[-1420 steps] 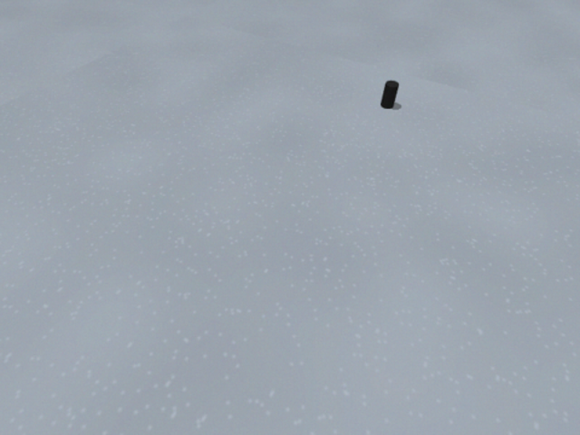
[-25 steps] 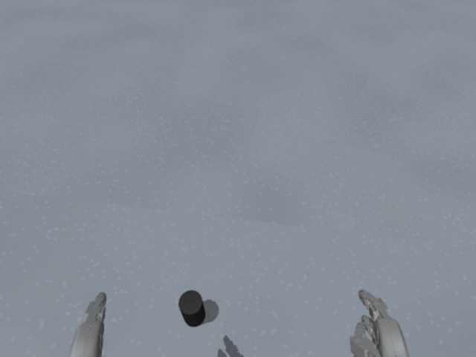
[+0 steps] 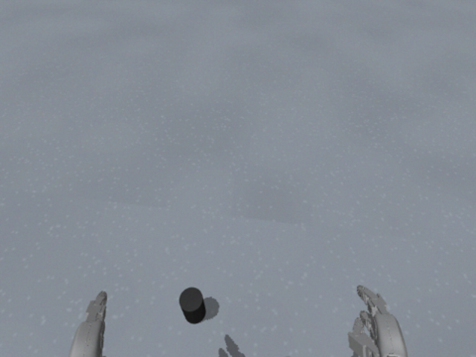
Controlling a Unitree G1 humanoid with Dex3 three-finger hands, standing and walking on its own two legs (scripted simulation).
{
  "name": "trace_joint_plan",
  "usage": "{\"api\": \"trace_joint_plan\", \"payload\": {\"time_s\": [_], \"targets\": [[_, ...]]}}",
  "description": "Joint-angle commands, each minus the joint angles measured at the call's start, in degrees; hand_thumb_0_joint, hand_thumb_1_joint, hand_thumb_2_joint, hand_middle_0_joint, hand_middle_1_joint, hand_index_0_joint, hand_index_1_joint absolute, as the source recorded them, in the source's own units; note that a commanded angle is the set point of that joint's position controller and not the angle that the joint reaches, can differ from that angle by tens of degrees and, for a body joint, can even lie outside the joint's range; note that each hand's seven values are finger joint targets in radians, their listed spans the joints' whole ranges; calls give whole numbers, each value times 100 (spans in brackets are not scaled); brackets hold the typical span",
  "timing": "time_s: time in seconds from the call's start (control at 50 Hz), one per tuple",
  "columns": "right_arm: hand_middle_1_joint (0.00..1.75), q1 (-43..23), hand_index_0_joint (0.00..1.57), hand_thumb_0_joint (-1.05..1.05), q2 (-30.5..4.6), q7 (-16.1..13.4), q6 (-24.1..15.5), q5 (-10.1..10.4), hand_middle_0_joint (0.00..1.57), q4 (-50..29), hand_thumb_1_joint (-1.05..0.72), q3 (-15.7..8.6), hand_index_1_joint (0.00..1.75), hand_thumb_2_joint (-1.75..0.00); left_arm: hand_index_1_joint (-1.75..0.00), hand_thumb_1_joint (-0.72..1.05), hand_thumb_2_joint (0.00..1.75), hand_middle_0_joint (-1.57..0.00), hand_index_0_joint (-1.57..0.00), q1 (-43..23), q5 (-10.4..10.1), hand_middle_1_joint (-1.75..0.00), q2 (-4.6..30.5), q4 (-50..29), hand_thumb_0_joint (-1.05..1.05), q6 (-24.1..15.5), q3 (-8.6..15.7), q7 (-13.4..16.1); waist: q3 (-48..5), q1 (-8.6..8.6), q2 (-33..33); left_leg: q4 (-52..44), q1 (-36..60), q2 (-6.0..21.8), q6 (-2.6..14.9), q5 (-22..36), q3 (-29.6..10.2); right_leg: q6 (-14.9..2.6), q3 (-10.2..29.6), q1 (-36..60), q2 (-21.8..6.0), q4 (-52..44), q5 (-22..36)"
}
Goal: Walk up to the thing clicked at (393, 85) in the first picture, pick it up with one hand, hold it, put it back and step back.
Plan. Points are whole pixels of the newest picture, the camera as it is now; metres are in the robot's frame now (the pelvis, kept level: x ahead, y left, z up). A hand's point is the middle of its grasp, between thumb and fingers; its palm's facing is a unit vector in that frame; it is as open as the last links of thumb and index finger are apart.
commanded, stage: home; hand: left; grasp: from the side
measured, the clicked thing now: (193, 306) +0.41 +0.15 -0.65
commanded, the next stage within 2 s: stand in 0.64 s
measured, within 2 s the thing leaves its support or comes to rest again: neither
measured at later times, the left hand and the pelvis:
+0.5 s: hand (124, 349) +0.17 +0.19 -0.05, palm faces +0.10 -0.96 -0.27, open 17.3 cm; pelvis +0.00 +0.01 +0.00, yaw +0 degrees
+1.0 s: hand (123, 346) +0.17 +0.19 -0.05, palm faces +0.10 -0.96 -0.28, open 14.0 cm; pelvis +0.00 +0.01 +0.00, yaw +0 degrees
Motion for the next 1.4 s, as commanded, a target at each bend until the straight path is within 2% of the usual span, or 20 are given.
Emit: {"api": "trace_joint_plan", "payload": {"time_s": [0.0, 0.1, 0.22, 0.36, 0.4, 0.42, 0.48, 0.54, 0.66, 0.72, 0.78, 0.92, 1.0, 1.02, 1.04, 1.06, 1.12, 1.18, 1.26, 1.38], "targets": [[30, -367, 20, 0, -673, -66, -315, -9, 20, -918, -90, -274, 30, -90, -6, -52, 8, -5, -5, -235, 58, -7, 721, -1288, 0, -304, 430, 49, -691, 63, 21, -795, 436, -238, 194, 1042, 253, -29, -19, 379, 103, -934, 1041], [30, -389, 20, 0, -638, -82, -340, -21, 20, -916, -90, -247, 30, -90, -6, -55, 6, -5, -5, -114, 69, -6, 502, -907, 0, -280, 301, 53, -482, -17, -53, -850, 367, -219, 193, 854, 225, -31, -48, 277, 128, -950, 850], [30, -357, 20, 0, -666, -84, -364, -10, 20, -911, -90, -252, 30, -90, -6, -53, 7, -5, -5, -376, 62, -6, 701, -1271, 0, -316, 383, 82, -475, 47, 177, -995, 421, -200, 162, 717, 176, -70, -94, 254, 146, -914, 670], [30, -375, 20, 0, -659, -53, -388, -24, 20, -927, -90, -237, 30, -90, -6, -54, 6, -5, -5, 135, 72, -6, 415, -700, 0, -269, 204, 27, -326, 25, -112, -948, 301, -201, 184, 708, 180, -52, -110, 201, 158, -939, 649], [30, -342, 20, 0, -687, -64, -395, -27, 20, -899, -90, -278, 30, -90, -6, -51, 8, -5, -5, -324, 69, -7, 661, -1319, 0, -340, 349, 59, -555, 43, 45, -923, 416, -196, 167, 865, 186, -62, -106, 281, 149, -900, 800], [30, -360, 20, 0, -651, -61, -386, -28, 20, -893, -90, -250, 30, -90, -6, -53, 7, -5, -5, 33, 85, -6, 546, -840, 0, -302, 330, 47, -528, 65, -90, -910, 378, -195, 176, 885, 170, -54, -113, 324, 153, -906, 799], [30, -338, 20, 0, -652, -71, -386, -28, 20, -885, -90, -257, 30, -90, -6, -53, 7, -5, -5, -255, 76, -6, 699, -1246, 0, -350, 403, 70, -584, 74, 99, -907, 422, -196, 161, 926, 184, -68, -102, 325, 140, -880, 844], [30, -344, 20, 0, -629, -79, -394, -34, 20, -897, -90, -233, 30, -90, -6, -53, 7, -5, -5, -28, 80, -6, 491, -902, 0, -307, 251, 46, -425, -13, -98, -885, 358, -196, 191, 845, 200, -44, -85, 254, 144, -924, 805], [30, -306, 20, 0, -679, -83, -382, -24, 20, -871, -90, -264, 30, -90, -6, -53, 7, -5, -5, -288, 78, -6, 708, -1297, 0, -350, 387, 72, -563, 71, 172, -931, 450, -191, 151, 999, 179, -79, -106, 308, 143, -846, 904], [30, -338, 20, 0, -641, -75, -387, -34, 20, -894, -90, -247, 30, -90, -6, -53, 7, -5, -5, -83, 76, -6, 558, -1028, 0, -326, 322, 67, -483, 70, 98, -955, 401, -176, 150, 944, 150, -75, -141, 294, 161, -852, 841], [30, -340, 20, 0, -662, -77, -387, -32, 20, -889, -90, -247, 30, -90, -30, -29, 31, -20, -20, -272, 80, -30, 626, -1111, 0, -339, 318, 64, -419, 22, 66, -943, 375, -191, 170, 859, 180, -61, -103, 265, 140, -895, 797], [30, -278, 20, 0, -663, -77, -386, -38, 20, -873, -90, -279, 30, -90, -30, 27, 87, -20, -20, -87, 90, -30, 566, -1053, 0, -347, 304, 54, -585, 24, -75, -840, 476, -190, 173, 1148, 202, -39, -102, 342, 140, -865, 1080], [30, -307, 20, 0, -659, -58, -379, -40, 20, -876, -90, -265, 30, -90, -30, 59, 90, -20, -20, -111, 89, -30, 557, -1050, 0, -359, 305, 49, -538, 42, 37, -896, 437, -186, 165, 1020, 188, -66, -100, 325, 139, -848, 939], [30, -344, 20, 0, -659, -58, -373, -44, 20, -873, -90, -263, 30, -90, -30, 67, 90, -20, -20, -22, 86, -30, 519, -936, 0, -349, 288, 51, -559, 54, 27, -888, 429, -188, 168, 1031, 182, -62, -102, 332, 140, -856, 940], [30, -634, 20, 0, -1542, 283, 1, -695, 20, 360, -90, -510, 30, -90, -30, 75, 90, -20, -20, -1169, 652, -30, 1312, 1074, 0, -974, 593, -214, 294, 246, -321, -1172, 553, 8, 357, 1891, -241, -321, 343, 1060, -313, -939, 1236], [30, -550, 20, 0, -1512, 490, 167, -750, 20, 596, -90, -561, 30, -90, -30, 83, 90, -20, -20, -890, 692, -30, 1383, 1550, 0, -1216, 628, -362, -82, 280, -517, -1015, 826, -16, 480, 1812, -24, -466, 610, 1167, -455, -1067, 1426], [30, -615, 20, 0, -1381, 731, 287, -532, 20, 725, -90, -537, 30, -90, -30, 90, 90, -20, -20, -1121, 546, -30, 1457, 2122, 0, -1531, 552, -551, -11, 222, -177, -1350, 1123, -28, 608, 1448, -181, -475, 707, 1083, -460, -1158, 1226], [30, -626, 20, 0, -1459, 899, 303, -367, 20, 953, -90, -599, 30, -90, -30, 90, 90, -20, -20, -1219, 387, -30, 1469, 2741, 0, -1620, 534, -634, -89, 290, -128, -1572, 1402, 15, 548, 1285, -226, -386, 643, 1175, -454, -1300, 1168], [30, -784, 20, 0, -1453, 946, 367, -364, 20, 1299, -90, -618, 30, -90, -30, 90, 90, -20, -20, -1437, 385, -30, 1520, 3510, 0, -1702, 507, -604, 9, 295, -128, -1855, 1483, 65, 513, 1508, -333, -293, 577, 1577, -470, -1525, 1515], [30, -704, 20, 0, -1536, 954, 492, -316, 20, 1838, -90, -624, 30, -90, -30, 90, 90, -20, -20, -1592, 342, -30, 1661, 4334, 0, -1735, 479, -565, 399, 216, -217, -2245, 1824, 61, 469, 1274, -333, -309, 717, 1603, -610, -2231, 1234]]}}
